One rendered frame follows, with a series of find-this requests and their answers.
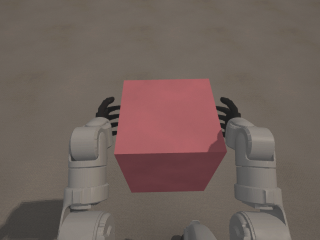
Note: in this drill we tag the carton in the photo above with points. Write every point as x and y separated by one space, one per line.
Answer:
169 137

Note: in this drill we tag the right robot forearm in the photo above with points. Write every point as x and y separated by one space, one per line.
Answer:
255 159

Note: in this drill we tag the right robot hand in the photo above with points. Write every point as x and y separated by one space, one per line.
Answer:
231 112

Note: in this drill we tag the left robot forearm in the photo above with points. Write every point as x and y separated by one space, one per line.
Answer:
87 173

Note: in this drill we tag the right robot shin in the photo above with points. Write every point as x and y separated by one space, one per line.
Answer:
194 222

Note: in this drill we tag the robot left upper arm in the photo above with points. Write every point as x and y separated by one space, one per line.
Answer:
88 225

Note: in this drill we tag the robot right thigh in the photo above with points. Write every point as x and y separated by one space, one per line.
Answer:
197 232

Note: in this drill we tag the robot right upper arm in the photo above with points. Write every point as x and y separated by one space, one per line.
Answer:
257 225

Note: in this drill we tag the left robot hand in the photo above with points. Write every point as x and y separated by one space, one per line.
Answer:
103 111

